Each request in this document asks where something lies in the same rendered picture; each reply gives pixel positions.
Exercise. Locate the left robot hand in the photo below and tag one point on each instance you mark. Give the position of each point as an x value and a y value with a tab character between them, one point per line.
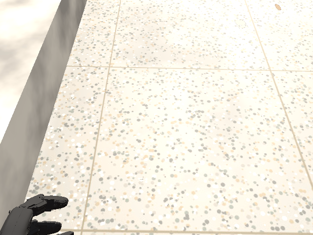
19	221

